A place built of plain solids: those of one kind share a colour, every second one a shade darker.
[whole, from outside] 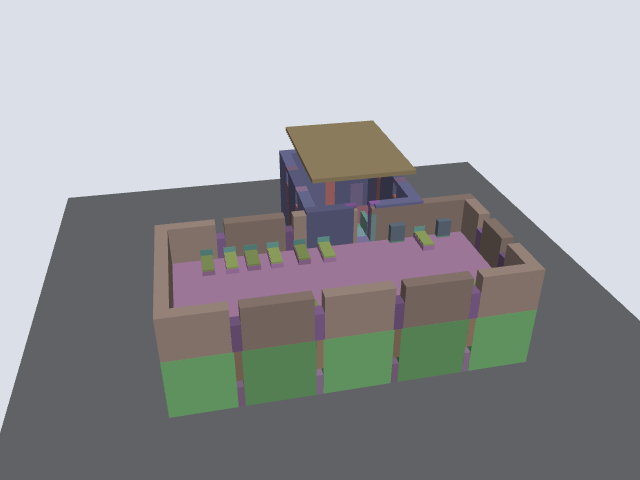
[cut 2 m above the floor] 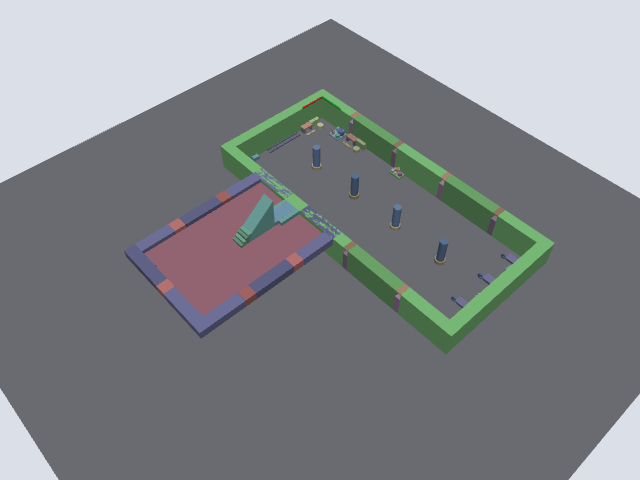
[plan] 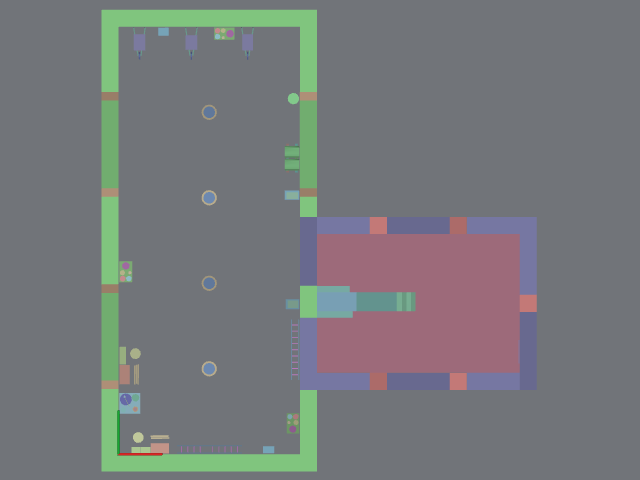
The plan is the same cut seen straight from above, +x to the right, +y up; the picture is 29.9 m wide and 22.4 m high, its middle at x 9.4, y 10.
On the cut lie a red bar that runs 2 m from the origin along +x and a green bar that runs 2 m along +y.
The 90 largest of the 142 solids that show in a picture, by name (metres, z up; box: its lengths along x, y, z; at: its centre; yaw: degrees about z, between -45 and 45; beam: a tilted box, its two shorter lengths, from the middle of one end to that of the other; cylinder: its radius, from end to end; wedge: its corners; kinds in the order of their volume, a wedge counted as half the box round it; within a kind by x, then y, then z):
{
 "wall_undercroft_1": {"box": [0.8, 3.84, 4.26], "at": [-0.4, 1.12, 1.83]},
 "wall_undercroft_2": {"box": [0.8, 4.09, 4.26], "at": [-0.4, 5.49, 1.83]},
 "wall_undercroft_3": {"box": [0.8, 4.09, 4.26], "at": [-0.4, 9.97, 1.83]},
 "wall_undercroft_4": {"box": [0.8, 4.09, 4.26], "at": [-0.4, 14.46, 1.83]},
 "wall_undercroft_5": {"box": [0.8, 3.84, 4.26], "at": [-0.4, 18.83, 1.83]},
 "wall_undercroft_6": {"box": [10.06, 0.8, 4.26], "at": [4.23, -0.4, 1.83]},
 "wall_undercroft_7": {"box": [10.06, 0.8, 4.26], "at": [4.23, 20.35, 1.83]},
 "wall_undercroft_8": {"box": [0.8, 12.82, 4.26], "at": [8.86, 5.61, 1.83]},
 "wall_undercroft_9": {"box": [0.8, 4.09, 4.26], "at": [8.86, 14.46, 1.83]},
 "wall_undercroft_10": {"box": [0.8, 3.84, 4.26], "at": [8.86, 18.83, 1.83]},
 "wall_vestibule_1": {"box": [0.8, 3.37, 5.56], "at": [8.86, 4.69, 4.19]},
 "wall_vestibule_2": {"box": [0.8, 3.22, 5.56], "at": [8.86, 9.47, 4.19]},
 "wall_vestibule_3": {"box": [3.26, 0.8, 5.56], "at": [10.09, 3.4, 4.19]},
 "wall_vestibule_4": {"box": [3.26, 0.8, 5.56], "at": [10.09, 10.68, 4.19]},
 "wall_vestibule_5": {"box": [2.93, 0.8, 5.56], "at": [13.99, 3.4, 4.19]},
 "wall_vestibule_6": {"box": [2.93, 0.8, 5.56], "at": [13.99, 10.68, 4.19]},
 "wall_vestibule_7": {"box": [3.26, 0.8, 5.56], "at": [17.89, 3.4, 4.19]},
 "wall_vestibule_8": {"box": [3.26, 0.8, 5.56], "at": [17.89, 10.68, 4.19]},
 "wall_vestibule_9": {"box": [0.8, 3.64, 5.56], "at": [19.12, 4.82, 4.19]},
 "wall_vestibule_10": {"box": [0.8, 3.64, 5.56], "at": [19.12, 9.26, 4.19]},
 "wall_dorter_1": {"box": [0.8, 3.77, 2.8], "at": [-0.4, 1.08, 5.37]},
 "wall_dorter_2": {"box": [0.8, 3.94, 2.8], "at": [-0.4, 5.49, 5.37]},
 "wall_dorter_3": {"box": [0.8, 3.94, 2.8], "at": [-0.4, 9.97, 5.37]},
 "wall_dorter_4": {"box": [0.8, 3.94, 2.8], "at": [-0.4, 14.46, 5.37]},
 "wall_dorter_5": {"box": [0.8, 3.77, 2.8], "at": [-0.4, 18.87, 5.37]},
 "wall_dorter_6": {"box": [3.06, 0.8, 2.8], "at": [0.73, -0.4, 5.37]},
 "wall_dorter_7": {"box": [2.53, 0.8, 2.8], "at": [4.23, -0.4, 5.37]},
 "wall_dorter_8": {"box": [10.06, 0.8, 2.8], "at": [4.23, 20.35, 5.37]},
 "wall_dorter_9": {"box": [3.06, 0.8, 2.8], "at": [7.73, -0.4, 5.37]},
 "wall_dorter_10": {"box": [0.8, 7.44, 2.8], "at": [8.86, 2.92, 5.37]},
 "wall_dorter_11": {"box": [0.8, 4.35, 2.8], "at": [8.86, 9.77, 5.37]},
 "wall_dorter_12": {"box": [0.8, 3.94, 2.8], "at": [8.86, 14.46, 5.37]},
 "wall_dorter_13": {"box": [0.8, 3.77, 2.8], "at": [8.86, 18.87, 5.37]},
 "floor_dorter_1": {"box": [8.46, 19.95, 0.4], "at": [4.23, 9.97, 4.07]},
 "over_vestibule_1": {"box": [10.06, 7.08, 0.3], "at": [13.99, 7.04, 8.93]},
 "floor_vestibule_1": {"box": [9.46, 6.48, 0.3], "at": [13.99, 7.04, 1.56]},
 "wall_vestibule_under_light_1": {"box": [0.8, 0.8, 4.21], "at": [12.12, 3.4, 3.52]},
 "wall_vestibule_under_light_2": {"box": [0.8, 0.8, 4.21], "at": [12.12, 10.68, 3.52]},
 "wall_vestibule_under_light_3": {"box": [0.8, 0.8, 4.21], "at": [15.85, 3.4, 3.52]},
 "wall_vestibule_under_light_4": {"box": [0.8, 0.8, 4.21], "at": [15.85, 10.68, 3.52]},
 "wall_vestibule_under_light_5": {"box": [0.8, 0.8, 4.21], "at": [19.12, 7.04, 3.52]},
 "wall_dorter_under_light_1": {"box": [0.8, 0.55, 1.75], "at": [-0.4, 3.24, 4.84]},
 "wall_dorter_under_light_2": {"box": [0.8, 0.55, 1.75], "at": [-0.4, 7.73, 4.84]},
 "wall_dorter_under_light_3": {"box": [0.8, 0.55, 1.75], "at": [-0.4, 12.22, 4.84]},
 "wall_dorter_under_light_4": {"box": [0.8, 0.55, 1.75], "at": [-0.4, 16.71, 4.84]},
 "wall_dorter_under_light_5": {"box": [0.7, 0.8, 1.75], "at": [2.62, -0.4, 4.84]},
 "wall_dorter_under_light_6": {"box": [0.7, 0.8, 1.75], "at": [5.84, -0.4, 4.84]},
 "wall_dorter_under_light_7": {"box": [0.8, 0.55, 1.75], "at": [8.86, 12.22, 4.84]},
 "wall_dorter_under_light_8": {"box": [0.8, 0.55, 1.75], "at": [8.86, 16.71, 4.84]},
 "mass_under_head_1": {"box": [1.86, 0.89, 2.56], "at": [10.19, 7.12, 2.69]},
 "wall_undercroft_over_light_1": {"box": [0.8, 0.4, 2.03], "at": [-0.4, 3.24, 2.95]},
 "wall_undercroft_over_light_2": {"box": [0.8, 0.4, 2.03], "at": [-0.4, 7.73, 2.95]},
 "wall_undercroft_over_light_3": {"box": [0.8, 0.4, 2.03], "at": [-0.4, 12.22, 2.95]},
 "wall_undercroft_over_light_4": {"box": [0.8, 0.4, 2.03], "at": [-0.4, 16.71, 2.95]},
 "wall_undercroft_over_light_5": {"box": [0.8, 0.4, 2.03], "at": [8.86, 12.22, 2.95]},
 "wall_undercroft_over_light_6": {"box": [0.8, 0.4, 2.03], "at": [8.86, 16.71, 2.95]},
 "parapet_head_1": {"box": [1.54, 0.3, 3.91], "at": [10.03, 7.71, 3.36]},
 "parapet_head_2": {"box": [1.68, 0.3, 3.94], "at": [10.1, 6.52, 3.38]},
 "bed_frame_dorter_1": {"box": [2.0, 0.83, 0.34], "at": [7.43, 9.95, 4.44]},
 "bed_frame_dorter_2": {"box": [1.99, 0.79, 0.36], "at": [7.43, 16.22, 4.45]},
 "bed_frame_dorter_3": {"box": [1.94, 0.8, 0.35], "at": [7.46, 3.16, 4.45]},
 "bed_frame_dorter_4": {"box": [1.94, 0.8, 0.32], "at": [7.46, 13.39, 4.43]},
 "bed_frame_dorter_5": {"box": [1.91, 0.79, 0.35], "at": [7.47, 11.59, 4.44]},
 "bed_frame_dorter_6": {"box": [1.91, 0.87, 0.34], "at": [7.47, 14.86, 4.44]},
 "bed_frame_dorter_7": {"box": [1.89, 0.8, 0.3], "at": [7.48, 17.71, 4.42]},
 "fill_under_steps_1": {"wedge": [[11.11, 6.67, 1.41], [11.11, 6.67, 4.04], [11.11, 7.56, 1.41], [11.11, 7.56, 4.04], [14.07, 6.67, 1.41], [14.07, 6.67, 1.47], [14.07, 7.56, 1.41], [14.07, 7.56, 1.47]]},
 "wall_undercroft_under_light_1": {"box": [0.8, 0.4, 1.75], "at": [-0.4, 3.24, 0.57]},
 "wall_undercroft_under_light_2": {"box": [0.8, 0.4, 1.75], "at": [-0.4, 7.73, 0.57]},
 "wall_undercroft_under_light_3": {"box": [0.8, 0.4, 1.75], "at": [-0.4, 12.22, 0.57]},
 "wall_undercroft_under_light_4": {"box": [0.8, 0.4, 1.75], "at": [-0.4, 16.71, 0.57]},
 "wall_undercroft_under_light_5": {"box": [0.8, 0.4, 1.75], "at": [8.86, 12.22, 0.57]},
 "wall_undercroft_under_light_6": {"box": [0.8, 0.4, 1.75], "at": [8.86, 16.71, 0.57]},
 "wall_wallhead_1": {"box": [0.45, 0.72, 3.0], "at": [9.04, 6.28, 5.47]},
 "wall_wallhead_2": {"box": [0.45, 0.72, 3.0], "at": [9.04, 7.95, 5.47]},
 "pier_undercroft_1": {"cylinder": 0.27, "from": [4.23, 3.99, 0.29], "to": [4.23, 3.99, 2.03]},
 "pier_undercroft_2": {"cylinder": 0.27, "from": [4.23, 7.98, 0.29], "to": [4.23, 7.98, 2.03]},
 "pier_undercroft_3": {"cylinder": 0.27, "from": [4.23, 11.97, 0.29], "to": [4.23, 11.97, 2.03]},
 "pier_undercroft_4": {"cylinder": 0.27, "from": [4.23, 15.96, 0.26], "to": [4.23, 15.96, 2.03]},
 "aumbry_carcase_dorter_1": {"box": [0.46, 1.01, 1.18], "at": [8.19, 4.87, 4.95]},
 "aumbry_carcase_dorter_2": {"box": [0.44, 0.93, 1.14], "at": [8.2, 1.5, 4.93]},
 "wall_vestibule_over_light_1": {"box": [0.8, 0.8, 0.35], "at": [12.12, 3.4, 6.79]},
 "wall_vestibule_over_light_2": {"box": [0.8, 0.8, 0.35], "at": [12.12, 10.68, 6.79]},
 "wall_vestibule_over_light_3": {"box": [0.8, 0.8, 0.35], "at": [15.85, 10.68, 6.79]},
 "jamb_wall_head_1": {"box": [0.8, 0.35, 2.05], "at": [8.86, 6.47, 5.29]},
 "bed_pallet_dorter_1": {"box": [1.88, 0.77, 0.11], "at": [7.4, 9.95, 4.67]},
 "bed_pallet_dorter_2": {"box": [1.87, 0.73, 0.11], "at": [7.4, 16.22, 4.69]},
 "bed_pallet_dorter_3": {"box": [1.79, 0.81, 0.11], "at": [7.44, 14.86, 4.66]},
 "threshold_wall_head_1": {"box": [0.8, 1.65, 0.3], "at": [8.86, 7.12, 4.12]},
 "floor_head_the_stone_1": {"box": [1.44, 0.89, 0.3], "at": [9.98, 7.12, 4.12]},
 "tub_stand_undercroft_1": {"box": [0.98, 0.98, 0.17], "at": [0.52, 2.38, 0.04]}
}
